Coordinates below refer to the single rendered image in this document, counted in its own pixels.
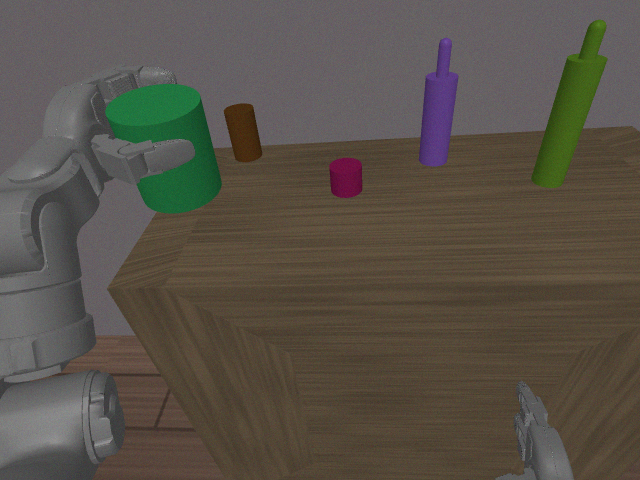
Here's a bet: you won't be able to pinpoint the left robot hand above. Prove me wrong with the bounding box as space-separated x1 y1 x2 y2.
42 64 195 185

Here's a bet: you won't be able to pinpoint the right robot hand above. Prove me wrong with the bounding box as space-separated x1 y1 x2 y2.
495 381 574 480

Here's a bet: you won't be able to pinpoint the left robot arm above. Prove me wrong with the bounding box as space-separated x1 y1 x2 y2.
0 136 125 480

